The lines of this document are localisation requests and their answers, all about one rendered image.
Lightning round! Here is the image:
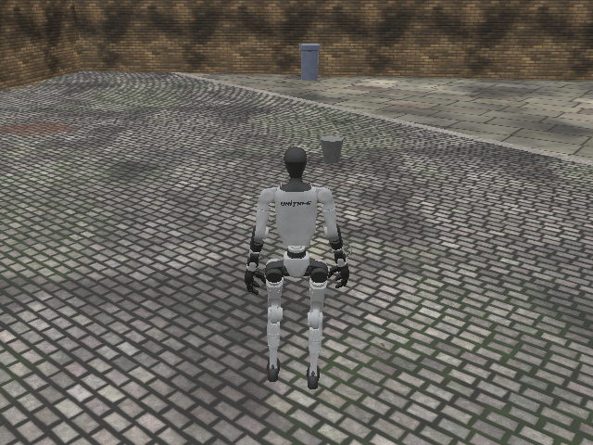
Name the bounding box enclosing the right robot forearm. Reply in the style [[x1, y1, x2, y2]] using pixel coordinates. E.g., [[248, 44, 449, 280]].
[[329, 224, 347, 267]]

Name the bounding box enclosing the robot right hand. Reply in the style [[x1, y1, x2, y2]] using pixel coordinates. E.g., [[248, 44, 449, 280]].
[[328, 265, 349, 288]]

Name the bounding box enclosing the right robot shin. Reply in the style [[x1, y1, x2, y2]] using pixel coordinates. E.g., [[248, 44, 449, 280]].
[[309, 312, 323, 376]]

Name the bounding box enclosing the robot right upper arm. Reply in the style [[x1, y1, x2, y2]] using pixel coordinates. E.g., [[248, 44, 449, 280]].
[[315, 186, 338, 238]]

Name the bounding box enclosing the right robot thigh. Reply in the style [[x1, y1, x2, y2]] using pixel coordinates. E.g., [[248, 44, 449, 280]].
[[308, 260, 328, 329]]

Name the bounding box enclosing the left robot forearm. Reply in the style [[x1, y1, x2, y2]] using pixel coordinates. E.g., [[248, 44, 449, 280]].
[[246, 225, 264, 272]]

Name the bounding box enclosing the robot left hand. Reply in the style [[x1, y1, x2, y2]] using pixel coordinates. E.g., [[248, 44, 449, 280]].
[[245, 269, 266, 295]]

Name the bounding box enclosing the robot left upper arm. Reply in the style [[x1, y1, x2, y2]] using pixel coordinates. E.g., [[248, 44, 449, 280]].
[[254, 187, 277, 239]]

